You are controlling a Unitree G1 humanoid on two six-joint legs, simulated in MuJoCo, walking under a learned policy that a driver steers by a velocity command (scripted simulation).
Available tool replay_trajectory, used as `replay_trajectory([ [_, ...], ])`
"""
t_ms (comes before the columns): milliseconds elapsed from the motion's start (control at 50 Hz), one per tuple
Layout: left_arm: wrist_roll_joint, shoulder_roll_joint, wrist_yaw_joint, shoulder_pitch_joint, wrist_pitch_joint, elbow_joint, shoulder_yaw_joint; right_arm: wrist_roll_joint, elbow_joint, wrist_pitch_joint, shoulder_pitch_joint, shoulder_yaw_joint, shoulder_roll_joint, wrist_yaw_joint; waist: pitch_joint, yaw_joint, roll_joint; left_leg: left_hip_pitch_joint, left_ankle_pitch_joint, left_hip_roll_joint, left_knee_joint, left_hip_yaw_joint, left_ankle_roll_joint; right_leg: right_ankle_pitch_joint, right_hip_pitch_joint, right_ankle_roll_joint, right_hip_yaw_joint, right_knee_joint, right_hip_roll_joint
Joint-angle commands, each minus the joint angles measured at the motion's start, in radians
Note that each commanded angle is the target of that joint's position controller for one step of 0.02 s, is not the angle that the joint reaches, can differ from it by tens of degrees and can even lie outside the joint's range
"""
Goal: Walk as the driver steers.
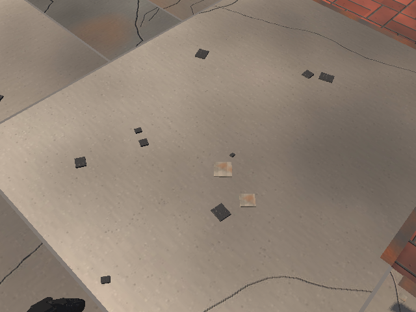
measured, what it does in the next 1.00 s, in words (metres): walks ahead, turning left: right foot, then left foot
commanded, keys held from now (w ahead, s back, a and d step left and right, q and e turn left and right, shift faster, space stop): w+q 1.00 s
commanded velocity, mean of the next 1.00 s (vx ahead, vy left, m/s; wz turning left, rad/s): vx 0.50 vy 0.00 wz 0.59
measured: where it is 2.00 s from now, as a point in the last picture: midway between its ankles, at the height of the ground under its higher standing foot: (84, 210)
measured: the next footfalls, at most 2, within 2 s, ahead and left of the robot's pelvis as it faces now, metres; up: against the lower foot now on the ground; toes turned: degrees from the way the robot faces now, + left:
right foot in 0.16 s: +0.28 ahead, -0.15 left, +0.00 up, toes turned +9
left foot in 0.68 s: +0.47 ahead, +0.18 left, +0.00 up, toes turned +27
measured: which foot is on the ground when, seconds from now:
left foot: down 0.00-0.18, up 0.20-0.66, down 0.68-1.00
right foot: up 0.00-0.14, down 0.16-0.70, up 0.72-1.00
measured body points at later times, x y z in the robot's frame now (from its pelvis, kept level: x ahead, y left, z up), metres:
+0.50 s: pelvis +0.26 -0.03 +0.00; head +0.29 -0.03 +0.45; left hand +0.21 +0.25 -0.12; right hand +0.52 -0.23 -0.09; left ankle +0.35 +0.16 -0.68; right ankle +0.24 -0.15 -0.75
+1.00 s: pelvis +0.50 +0.12 +0.00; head +0.52 +0.15 +0.45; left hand +0.53 +0.45 -0.09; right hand +0.72 -0.09 -0.10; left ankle +0.43 +0.17 -0.75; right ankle +0.75 +0.05 -0.68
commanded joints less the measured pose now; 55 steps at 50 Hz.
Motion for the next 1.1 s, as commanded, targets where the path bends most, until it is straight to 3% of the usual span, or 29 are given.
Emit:
replay_trajectory([
  [20,-0.013,0.051,-0.006,-0.093,-0.017,-0.078,0.010,0.007,-0.049,-0.009,0.005,-0.050,-0.184,-0.014,-0.039,-0.013,0.111,-0.119,0.146,0.190,-0.093,-0.156,0.138,0.158,0.186,0.007,-0.052,-0.160,0.082],
  [60,-0.021,0.078,-0.013,-0.110,-0.023,-0.087,0.021,0.014,-0.035,-0.005,0.026,-0.049,-0.176,-0.016,-0.042,-0.012,0.124,-0.061,0.093,0.216,-0.043,-0.220,0.125,0.140,0.200,-0.009,-0.019,-0.221,0.086],
  [120,-0.024,0.112,-0.017,-0.054,-0.032,-0.077,0.042,0.010,-0.032,0.003,0.014,-0.049,-0.167,-0.018,-0.048,0.029,0.161,0.007,0.090,0.246,0.055,-0.305,0.097,0.017,0.267,-0.057,-0.007,-0.260,0.085],
  [140,-0.021,0.121,-0.013,0.017,-0.035,-0.058,0.052,0.008,-0.035,0.006,0.004,-0.043,-0.147,-0.016,-0.070,0.069,0.160,-0.005,0.105,0.220,0.114,-0.298,0.077,0.011,0.367,-0.081,-0.027,-0.298,0.087],
  [160,-0.007,0.153,-0.006,0.121,-0.040,-0.046,0.066,0.001,-0.043,0.004,0.009,-0.026,-0.098,-0.012,-0.159,0.118,0.122,-0.055,0.094,0.166,0.282,-0.251,0.044,-0.008,0.557,-0.128,0.024,-0.297,0.015],
  [180,0.014,0.229,0.001,0.238,-0.038,-0.037,0.085,0.006,-0.062,-0.001,0.091,-0.005,-0.032,-0.009,-0.308,0.124,-0.077,-0.309,-0.135,0.046,0.604,-0.120,-0.024,-0.113,0.903,-0.239,0.312,-0.317,-0.203],
  [200,-0.005,0.230,-0.009,0.303,-0.023,-0.005,0.093,0.021,-0.081,-0.010,0.142,-0.001,-0.058,-0.010,-0.365,0.111,-0.310,-0.542,-0.407,0.031,0.842,-0.057,-0.056,-0.399,1.012,-0.332,0.697,-0.433,-0.341],
  [220,-0.017,0.147,-0.008,0.255,-0.018,-0.022,0.072,0.027,-0.064,-0.006,0.091,-0.023,-0.148,-0.011,-0.232,0.127,-0.165,-0.619,-0.332,0.094,0.940,-0.077,-0.068,-0.539,0.909,-0.302,0.646,-0.473,-0.315],
  [240,-0.015,0.112,-0.003,0.213,-0.010,-0.027,0.062,0.018,-0.077,0.001,0.003,-0.031,-0.170,-0.011,-0.129,0.133,-0.084,-0.624,-0.252,0.128,0.957,-0.037,-0.074,-0.468,0.792,-0.265,0.490,-0.478,-0.276],
  [260,-0.008,0.093,-0.002,0.170,-0.006,-0.024,0.054,0.008,-0.087,0.004,-0.038,-0.032,-0.158,-0.011,-0.063,0.115,-0.041,-0.595,-0.191,0.156,0.923,-0.018,-0.079,-0.337,0.679,-0.252,0.365,-0.499,-0.230],
  [300,0.000,0.066,0.001,0.133,-0.010,-0.009,0.046,0.010,-0.091,0.014,-0.043,-0.033,-0.121,-0.005,-0.016,0.081,-0.080,-0.522,-0.125,0.205,0.853,-0.004,-0.081,-0.181,0.560,-0.236,0.200,-0.548,-0.168],
  [380,-0.009,0.089,0.000,0.145,-0.024,0.030,0.061,0.005,-0.115,0.028,-0.089,-0.022,-0.067,0.000,-0.003,0.079,-0.057,-0.548,-0.039,0.223,0.744,0.019,-0.097,0.007,0.554,-0.267,0.040,-0.604,-0.168],
  [500,-0.016,0.136,0.007,0.167,-0.006,0.075,0.074,0.005,-0.147,0.011,-0.235,-0.007,-0.036,0.034,0.019,0.124,-0.025,-0.504,0.212,0.214,0.427,0.091,-0.089,0.136,0.613,-0.238,-0.160,-0.612,-0.149],
  [580,-0.036,0.171,0.008,0.210,0.013,0.109,0.086,0.010,-0.189,0.011,-0.323,-0.008,-0.042,0.056,0.050,0.139,-0.022,-0.481,0.166,0.196,0.306,0.139,-0.050,0.206,0.705,-0.216,-0.217,-0.584,-0.184],
  [640,-0.052,0.213,0.015,0.202,0.033,0.114,0.100,0.001,-0.194,0.020,-0.259,-0.035,-0.094,0.060,-0.019,0.070,-0.058,-0.324,0.017,0.113,0.272,0.213,0.011,0.649,0.760,-0.187,-0.275,-0.392,-0.187],
  [660,-0.057,0.218,0.018,0.190,0.041,0.111,0.100,0.002,-0.165,0.024,-0.139,-0.057,-0.130,0.056,-0.085,-0.003,-0.050,-0.162,0.028,0.070,0.228,0.235,0.043,0.745,0.729,-0.168,-0.303,-0.223,-0.167],
  [680,-0.051,0.191,0.023,0.195,0.041,0.105,0.089,0.007,-0.115,0.031,0.039,-0.092,-0.189,0.041,-0.174,-0.089,-0.014,0.116,0.077,0.049,0.181,0.203,0.083,0.655,0.581,-0.132,-0.322,0.014,-0.129],
  [700,-0.001,0.078,0.018,0.241,0.033,0.071,0.052,0.017,-0.094,0.038,0.118,-0.113,-0.286,0.019,-0.248,-0.060,0.210,0.438,0.058,0.278,0.172,-0.174,0.182,-0.066,0.212,-0.080,-0.319,0.361,-0.032],
  [720,-0.005,0.044,0.009,0.247,-0.001,0.019,0.027,0.014,-0.139,0.016,0.088,-0.105,-0.321,0.026,-0.414,-0.012,0.300,0.594,-0.177,0.459,-0.005,-0.719,0.357,-0.548,-0.051,-0.053,-0.101,0.608,0.136],
  [740,-0.045,0.142,-0.003,0.126,-0.026,0.001,0.051,0.008,-0.132,-0.001,0.079,-0.079,-0.225,0.035,-0.337,-0.070,0.157,0.549,-0.191,0.434,-0.062,-0.629,0.294,-0.464,-0.159,-0.067,-0.001,0.632,0.075],
  [760,-0.058,0.142,-0.007,0.086,-0.042,-0.016,0.048,0.004,-0.123,-0.012,0.044,-0.067,-0.193,0.035,-0.211,-0.046,0.140,0.415,-0.125,0.398,-0.067,-0.485,0.257,-0.371,-0.168,-0.086,-0.017,0.565,0.038],
  [780,-0.036,0.129,0.001,0.089,-0.047,0.000,0.047,0.005,-0.127,-0.016,-0.024,-0.058,-0.170,0.033,-0.144,0.004,0.057,0.269,-0.022,0.351,-0.069,-0.382,0.221,-0.300,-0.106,-0.083,-0.016,0.478,-0.003],
  [800,-0.014,0.138,0.005,0.100,-0.043,0.008,0.054,0.000,-0.137,-0.018,-0.076,-0.048,-0.143,0.030,-0.108,0.040,0.068,0.164,0.086,0.317,-0.082,-0.312,0.206,-0.256,-0.040,-0.073,-0.012,0.404,-0.025],
  [820,-0.008,0.138,0.001,0.116,-0.032,0.012,0.056,-0.010,-0.147,-0.017,-0.105,-0.042,-0.133,0.026,-0.095,0.067,0.091,0.093,0.144,0.296,-0.105,-0.281,0.204,-0.225,0.014,-0.063,-0.011,0.380,-0.034],
  [880,0.003,0.099,0.001,0.108,-0.007,0.012,0.049,-0.008,-0.126,-0.024,-0.096,-0.046,-0.148,0.009,-0.074,0.078,0.083,-0.022,0.277,0.265,-0.130,-0.201,0.216,-0.159,0.054,-0.017,-0.040,0.270,-0.017],
  [980,-0.004,0.045,-0.007,-0.089,-0.008,-0.039,0.026,0.002,-0.080,-0.013,-0.024,-0.052,-0.170,-0.014,-0.024,0.007,0.108,-0.092,0.157,0.196,-0.116,-0.138,0.150,0.129,0.116,0.006,-0.047,-0.097,0.052],
  [1040,-0.020,0.063,-0.020,-0.154,-0.019,-0.061,0.030,0.010,-0.050,-0.008,0.024,-0.054,-0.176,-0.017,-0.015,-0.017,0.116,-0.069,0.084,0.220,-0.079,-0.197,0.135,0.171,0.170,-0.007,-0.028,-0.200,0.079],
  [1100,-0.023,0.098,-0.028,-0.133,-0.028,-0.062,0.046,0.012,-0.038,0.000,0.030,-0.053,-0.165,-0.022,-0.022,0.006,0.145,0.013,0.070,0.254,0.012,-0.285,0.114,0.072,0.205,-0.042,0.001,-0.252,0.082],
])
